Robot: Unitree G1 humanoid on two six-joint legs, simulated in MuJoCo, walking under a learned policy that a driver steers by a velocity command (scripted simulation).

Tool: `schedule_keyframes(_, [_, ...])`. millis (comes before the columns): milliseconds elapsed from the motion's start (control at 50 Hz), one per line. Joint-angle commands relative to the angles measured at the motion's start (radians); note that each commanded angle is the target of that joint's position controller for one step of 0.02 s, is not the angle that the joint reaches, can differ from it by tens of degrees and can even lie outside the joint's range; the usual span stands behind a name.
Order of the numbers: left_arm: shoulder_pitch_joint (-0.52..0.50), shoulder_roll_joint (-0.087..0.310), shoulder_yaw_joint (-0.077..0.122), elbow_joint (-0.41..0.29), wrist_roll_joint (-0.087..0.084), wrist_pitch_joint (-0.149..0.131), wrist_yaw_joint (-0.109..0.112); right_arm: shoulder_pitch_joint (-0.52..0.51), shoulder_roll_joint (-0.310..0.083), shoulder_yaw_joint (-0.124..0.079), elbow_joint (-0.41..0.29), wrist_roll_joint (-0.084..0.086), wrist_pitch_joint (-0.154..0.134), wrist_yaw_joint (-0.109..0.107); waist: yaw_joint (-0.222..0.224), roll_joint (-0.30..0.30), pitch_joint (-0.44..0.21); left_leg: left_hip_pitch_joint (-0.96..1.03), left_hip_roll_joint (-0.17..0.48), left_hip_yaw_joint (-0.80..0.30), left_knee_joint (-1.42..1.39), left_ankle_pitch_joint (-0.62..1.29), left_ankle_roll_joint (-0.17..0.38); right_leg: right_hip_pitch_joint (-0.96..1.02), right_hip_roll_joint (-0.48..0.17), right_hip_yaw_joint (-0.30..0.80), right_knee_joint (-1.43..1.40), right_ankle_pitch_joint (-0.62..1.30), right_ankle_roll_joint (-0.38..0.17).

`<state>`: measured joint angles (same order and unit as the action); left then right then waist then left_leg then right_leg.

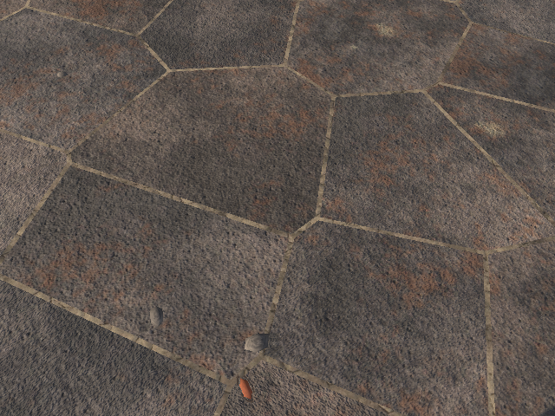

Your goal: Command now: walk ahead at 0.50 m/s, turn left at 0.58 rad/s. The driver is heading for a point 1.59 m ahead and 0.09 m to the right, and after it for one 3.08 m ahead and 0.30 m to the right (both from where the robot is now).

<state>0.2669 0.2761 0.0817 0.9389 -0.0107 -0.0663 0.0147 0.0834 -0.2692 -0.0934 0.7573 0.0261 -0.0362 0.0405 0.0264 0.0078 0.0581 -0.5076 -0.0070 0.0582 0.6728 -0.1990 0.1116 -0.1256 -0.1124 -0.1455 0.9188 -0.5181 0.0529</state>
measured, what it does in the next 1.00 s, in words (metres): walks ahead: right foot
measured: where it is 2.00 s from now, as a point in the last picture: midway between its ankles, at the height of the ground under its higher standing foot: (252, 172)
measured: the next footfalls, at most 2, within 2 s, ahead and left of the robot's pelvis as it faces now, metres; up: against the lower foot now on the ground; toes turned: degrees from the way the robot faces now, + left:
right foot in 0.50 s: +0.49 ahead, -0.09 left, +0.00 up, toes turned +7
left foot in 1.02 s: +0.75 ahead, +0.18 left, +0.00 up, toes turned +10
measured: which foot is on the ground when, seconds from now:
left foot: down 0.00-0.52, up 0.54-1.00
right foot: up 0.00-0.48, down 0.50-1.00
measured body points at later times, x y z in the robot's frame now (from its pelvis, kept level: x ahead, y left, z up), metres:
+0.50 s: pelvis +0.30 -0.01 +0.01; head +0.33 -0.01 +0.45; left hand +0.49 +0.25 -0.08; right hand +0.33 -0.30 -0.12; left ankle +0.10 +0.07 -0.71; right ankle +0.45 -0.10 -0.72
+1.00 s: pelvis +0.58 +0.04 +0.02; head +0.61 +0.05 +0.46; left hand +0.52 +0.31 -0.12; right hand +0.84 -0.15 -0.07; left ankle +0.71 +0.18 -0.70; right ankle +0.45 -0.10 -0.71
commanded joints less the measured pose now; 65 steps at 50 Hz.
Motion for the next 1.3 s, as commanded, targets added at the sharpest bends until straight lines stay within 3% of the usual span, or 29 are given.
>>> schedule_keyframes(20, [-0.134, 0.118, 0.007, -0.164, -0.045, -0.089, -0.019, 0.319, -0.198, -0.052, 0.011, -0.014, -0.028, -0.006, -0.143, 0.109, -0.253, 0.807, 0.319, -0.722, -0.405, -0.104, 0.250, -0.751, 0.068, 0.208, 0.473, 0.027, -0.064])
schedule_keyframes(60, [-0.121, 0.120, 0.014, -0.138, 0.001, -0.092, -0.005, 0.171, -0.125, -0.029, -0.023, -0.009, -0.033, -0.010, -0.056, 0.014, -0.151, 0.523, 0.234, -0.492, -0.398, 0.087, 0.186, -0.615, -0.011, 0.217, 0.302, 0.171, -0.074])
schedule_keyframes(80, [-0.091, 0.126, 0.020, -0.129, 0.003, -0.077, -0.007, 0.130, -0.097, -0.018, -0.041, -0.021, -0.035, -0.016, -0.021, 0.032, -0.143, 0.438, 0.214, -0.435, -0.419, 0.153, 0.175, -0.539, -0.036, 0.223, 0.256, 0.209, -0.070])
schedule_keyframes(120, [-0.076, 0.103, 0.019, -0.125, 0.010, -0.050, -0.009, 0.133, -0.102, -0.015, -0.040, -0.021, -0.041, -0.025, -0.004, 0.029, -0.129, 0.365, 0.196, -0.372, -0.453, 0.259, 0.176, -0.491, -0.036, 0.204, 0.179, 0.252, -0.048])
schedule_keyframes(180, [-0.162, 0.072, 0.008, -0.152, 0.021, -0.035, -0.007, 0.198, -0.129, -0.019, -0.010, -0.017, -0.049, -0.044, -0.028, 0.027, -0.082, 0.345, 0.173, -0.288, -0.484, 0.361, 0.164, -0.535, -0.022, 0.184, 0.008, 0.401, -0.015])
schedule_keyframes(260, [-0.279, 0.050, -0.004, -0.180, 0.011, -0.041, -0.022, 0.251, -0.127, -0.013, 0.020, -0.015, -0.047, -0.053, -0.078, 0.059, -0.044, 0.354, 0.133, -0.218, -0.495, 0.276, 0.106, -0.504, 0.019, 0.165, -0.254, 0.644, -0.025])
schedule_keyframes(360, [-0.393, 0.058, -0.013, -0.222, 0.001, -0.053, -0.047, 0.326, -0.131, -0.011, 0.070, -0.012, -0.042, -0.054, -0.123, 0.063, 0.014, 0.490, 0.196, -0.255, -0.461, 0.238, 0.103, -0.554, 0.045, 0.161, -0.390, 0.644, -0.061])
schedule_keyframes(440, [-0.349, 0.087, -0.009, -0.227, 0.000, -0.065, -0.064, 0.325, -0.152, -0.018, 0.085, -0.013, -0.024, -0.064, -0.081, 0.089, -0.014, 0.604, 0.235, -0.265, -0.354, 0.493, 0.072, -0.486, 0.082, 0.136, -0.437, 0.488, -0.115])
schedule_keyframes(480, [-0.140, 0.144, 0.020, -0.171, 0.005, -0.066, -0.056, 0.284, -0.158, -0.014, 0.075, -0.016, -0.017, -0.062, 0.033, 0.095, -0.151, 0.561, 0.170, -0.212, -0.124, 0.796, 0.037, -0.171, 0.132, 0.091, -0.452, 0.500, -0.167])
schedule_keyframes(500, [0.046, 0.193, 0.032, -0.136, 0.020, -0.064, -0.049, 0.272, -0.128, 0.001, 0.055, -0.027, -0.018, -0.059, 0.106, 0.037, -0.294, 0.378, 0.119, -0.184, 0.137, 0.605, 0.007, 0.140, -0.008, 0.239, -0.405, 0.543, -0.233])
schedule_keyframes(520, [0.159, 0.267, 0.053, -0.107, 0.022, -0.057, -0.049, 0.430, -0.016, 0.033, 0.060, -0.021, -0.037, -0.049, 0.060, -0.235, -0.454, -0.029, -0.061, -0.133, 0.552, -0.029, -0.081, 0.545, -0.257, 0.694, -0.448, 0.398, -0.404])
schedule_keyframes(540, [0.180, 0.181, 0.030, -0.088, 0.001, -0.052, -0.053, 0.401, -0.069, 0.028, 0.074, -0.005, -0.055, -0.044, 0.090, -0.245, -0.468, -0.179, -0.073, -0.241, 0.661, -0.367, -0.072, 0.572, -0.279, 0.899, -0.592, 0.229, -0.404])
schedule_keyframes(560, [0.087, 0.137, 0.016, -0.104, -0.008, -0.049, -0.048, 0.285, -0.139, 0.010, 0.039, 0.015, -0.065, -0.040, 0.087, -0.166, -0.281, -0.264, -0.004, -0.223, 0.694, -0.305, -0.062, 0.428, -0.245, 0.757, -0.617, 0.153, -0.346])
schedule_keyframes(600, [-0.053, 0.092, -0.004, -0.132, 0.011, -0.042, -0.046, 0.174, -0.132, 0.009, 0.012, -0.004, -0.066, -0.045, 0.028, -0.032, -0.102, -0.209, 0.087, -0.157, 0.578, -0.154, -0.060, 0.108, -0.173, 0.550, -0.682, 0.286, -0.303])
schedule_keyframes(620, [-0.074, 0.077, -0.012, -0.133, 0.023, -0.046, -0.047, 0.193, -0.120, 0.004, 0.014, -0.013, -0.058, -0.047, -0.009, -0.054, -0.083, -0.145, 0.118, -0.161, 0.524, -0.117, -0.060, 0.024, -0.141, 0.491, -0.708, 0.356, -0.291])
schedule_keyframes(680, [-0.066, 0.095, -0.010, -0.115, 0.015, -0.054, -0.047, 0.229, -0.068, 0.011, 0.024, -0.015, -0.036, -0.052, -0.042, -0.084, -0.070, -0.099, 0.143, -0.134, 0.419, -0.075, -0.083, -0.064, -0.108, 0.378, -0.769, 0.483, -0.302])
schedule_keyframes(820, [0.036, 0.144, 0.001, -0.071, -0.003, -0.037, -0.022, -0.008, -0.033, 0.030, -0.037, -0.020, -0.047, -0.040, 0.026, -0.059, -0.030, -0.108, 0.114, -0.075, -0.007, 0.288, -0.115, -0.029, -0.048, 0.209, -0.796, 0.587, -0.252])
schedule_keyframes(920, [0.122, 0.156, 0.004, -0.028, -0.010, -0.013, -0.019, -0.140, -0.046, 0.035, -0.088, -0.007, -0.058, -0.013, 0.064, -0.069, 0.007, -0.141, 0.082, -0.070, -0.140, 0.246, -0.093, 0.130, -0.118, 0.235, -0.735, 0.587, -0.246])
schedule_keyframes(980, [0.102, 0.180, 0.012, -0.024, -0.012, 0.003, -0.011, -0.090, -0.085, 0.023, -0.087, -0.008, -0.067, -0.002, 0.009, -0.097, -0.029, -0.039, 0.050, -0.053, -0.184, 0.133, -0.052, 0.198, -0.146, 0.241, -0.635, 0.771, -0.218])
schedule_keyframes(1020, [0.073, 0.157, 0.002, -0.037, -0.007, 0.011, -0.007, 0.170, -0.165, -0.018, -0.010, -0.017, -0.068, -0.013, -0.120, -0.076, -0.197, 0.352, 0.032, -0.035, -0.195, 0.168, 0.007, 0.101, -0.065, 0.171, -0.334, 0.948, -0.169])
schedule_keyframes(1040, [0.086, 0.103, -0.021, -0.065, 0.022, 0.007, -0.005, 0.353, -0.245, -0.037, 0.020, -0.029, -0.062, -0.025, -0.170, 0.070, -0.357, 0.658, 0.245, -0.284, -0.161, 0.210, 0.077, -0.120, 0.009, 0.119, 0.003, 0.611, -0.130])
schedule_keyframes(1060, [0.211, -0.001, -0.050, -0.065, 0.006, -0.018, -0.017, 0.362, -0.282, -0.040, 0.040, -0.027, -0.059, -0.016, -0.092, 0.326, -0.456, 0.924, 0.415, -0.740, -0.294, 0.005, 0.232, -0.494, 0.177, 0.174, 0.285, -0.051, -0.088])
schedule_keyframes(1080, [0.132, 0.120, -0.024, -0.058, -0.017, -0.037, -0.023, 0.342, -0.180, -0.015, 0.028, -0.014, -0.058, -0.015, -0.134, 0.195, -0.383, 0.878, 0.380, -0.730, -0.344, -0.122, 0.193, -0.610, 0.115, 0.270, 0.378, -0.065, -0.099])
schedule_keyframes(1100, [0.036, 0.153, -0.014, -0.090, -0.033, -0.048, -0.028, 0.267, -0.147, -0.003, 0.016, -0.015, -0.059, -0.019, -0.126, 0.143, -0.243, 0.744, 0.345, -0.580, -0.366, -0.080, 0.151, -0.657, 0.069, 0.244, 0.371, 0.032, -0.111])
schedule_keyframes(1120, [-0.007, 0.140, -0.016, -0.095, -0.026, -0.050, -0.023, 0.199, -0.134, 0.004, 0.005, -0.022, -0.058, -0.019, -0.094, 0.055, -0.173, 0.604, 0.307, -0.480, -0.394, 0.021, 0.132, -0.618, 0.022, 0.219, 0.326, 0.123, -0.106])
schedule_keyframes(1140, [-0.023, 0.132, -0.010, -0.097, -0.010, -0.044, -0.019, 0.153, -0.108, 0.010, 0.001, -0.028, -0.059, -0.016, -0.066, 0.040, -0.119, 0.495, 0.274, -0.408, -0.426, 0.104, 0.126, -0.580, -0.004, 0.213, 0.267, 0.176, -0.096])
schedule_keyframes(1160, [0.000, 0.118, -0.009, -0.093, -0.007, -0.033, -0.020, 0.134, -0.092, 0.016, 0.001, -0.037, -0.063, -0.015, -0.034, 0.063, -0.112, 0.430, 0.253, -0.362, -0.455, 0.146, 0.121, -0.522, -0.026, 0.220, 0.239, 0.212, -0.092])
schedule_keyframes(1200, [0.022, 0.081, -0.014, -0.088, -0.005, -0.012, -0.018, 0.135, -0.097, 0.014, 0.014, -0.029, -0.073, -0.013, -0.010, 0.070, -0.100, 0.365, 0.238, -0.302, -0.503, 0.194, 0.134, -0.485, -0.036, 0.210, 0.184, 0.239, -0.075])
schedule_keyframes(1300, [-0.121, 0.063, -0.018, -0.136, 0.010, -0.004, -0.017, 0.191, -0.137, 0.005, 0.057, -0.024, -0.069, -0.033, -0.034, 0.044, -0.041, 0.357, 0.208, -0.181, -0.554, 0.254, 0.121, -0.564, -0.035, 0.193, -0.070, 0.479, -0.038])
Over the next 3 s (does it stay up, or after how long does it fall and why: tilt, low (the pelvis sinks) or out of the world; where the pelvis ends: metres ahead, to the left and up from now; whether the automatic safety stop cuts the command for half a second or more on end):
stays up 1.65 0.02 0.03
